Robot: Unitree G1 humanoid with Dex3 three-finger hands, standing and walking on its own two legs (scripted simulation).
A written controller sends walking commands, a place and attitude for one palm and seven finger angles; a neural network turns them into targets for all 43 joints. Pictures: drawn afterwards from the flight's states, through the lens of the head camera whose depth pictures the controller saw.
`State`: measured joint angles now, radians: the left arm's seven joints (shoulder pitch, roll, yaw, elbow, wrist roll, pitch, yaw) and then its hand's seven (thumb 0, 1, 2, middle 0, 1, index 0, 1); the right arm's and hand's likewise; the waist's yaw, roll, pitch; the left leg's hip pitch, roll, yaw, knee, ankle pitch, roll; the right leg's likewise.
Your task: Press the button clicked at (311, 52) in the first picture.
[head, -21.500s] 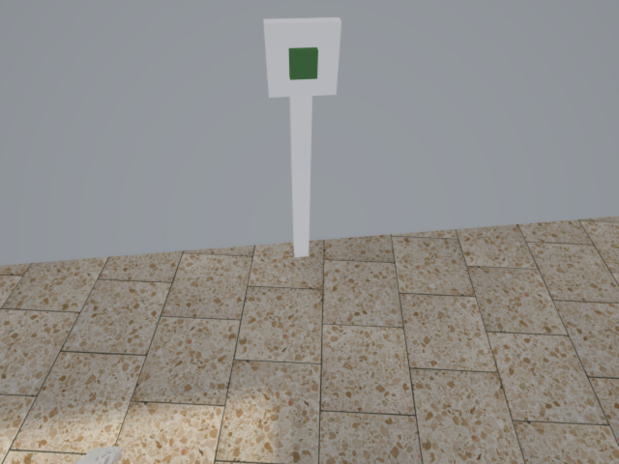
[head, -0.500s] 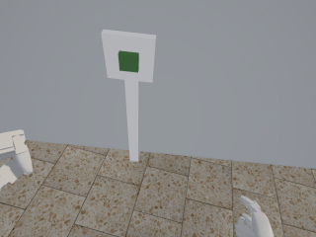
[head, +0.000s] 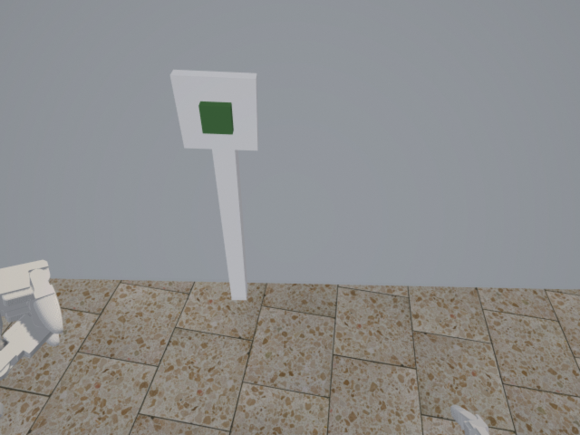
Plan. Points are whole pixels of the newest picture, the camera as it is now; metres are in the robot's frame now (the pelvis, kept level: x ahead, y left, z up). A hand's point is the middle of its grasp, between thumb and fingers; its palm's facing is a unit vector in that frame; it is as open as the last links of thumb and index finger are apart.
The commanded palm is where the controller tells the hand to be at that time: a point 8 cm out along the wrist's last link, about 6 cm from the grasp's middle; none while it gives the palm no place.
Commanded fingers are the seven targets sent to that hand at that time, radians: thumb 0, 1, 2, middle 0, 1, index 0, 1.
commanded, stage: stop stepping back and stand still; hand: left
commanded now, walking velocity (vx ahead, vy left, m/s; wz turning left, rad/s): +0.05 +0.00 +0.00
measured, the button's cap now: (217, 117) +0.76 +0.21 +0.07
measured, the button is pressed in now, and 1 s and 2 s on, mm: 0 0 0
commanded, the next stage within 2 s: let the arm hang, fingers relaxed in 0.40 s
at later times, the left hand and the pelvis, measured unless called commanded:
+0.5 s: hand (33, 357) +0.15 +0.24 +0.16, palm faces +0.43 -0.81 -0.40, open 3.1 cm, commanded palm none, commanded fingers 0.00 0.90 0.90 -1.26 -1.46 -1.26 -1.46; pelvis -0.03 +0.00 +0.00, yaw +0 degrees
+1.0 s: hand out of the picture -0.13 +0.19 -0.16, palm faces +0.07 -0.97 -0.24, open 4.7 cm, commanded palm none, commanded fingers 0.00 0.90 0.90 -0.35 -0.46 -0.35 -0.46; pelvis -0.05 +0.00 +0.01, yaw +3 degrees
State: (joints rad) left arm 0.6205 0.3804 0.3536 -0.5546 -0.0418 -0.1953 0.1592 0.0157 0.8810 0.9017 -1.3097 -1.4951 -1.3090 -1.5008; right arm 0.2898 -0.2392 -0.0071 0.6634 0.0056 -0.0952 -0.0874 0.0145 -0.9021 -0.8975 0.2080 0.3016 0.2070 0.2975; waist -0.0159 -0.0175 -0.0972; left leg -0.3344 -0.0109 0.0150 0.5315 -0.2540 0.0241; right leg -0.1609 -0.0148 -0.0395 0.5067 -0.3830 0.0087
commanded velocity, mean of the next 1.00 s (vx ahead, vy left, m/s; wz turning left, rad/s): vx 0.04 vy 0.00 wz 0.00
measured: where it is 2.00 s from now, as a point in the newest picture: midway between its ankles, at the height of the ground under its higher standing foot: outside the picture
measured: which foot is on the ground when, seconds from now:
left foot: down 0.00-1.00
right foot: down 0.00-1.00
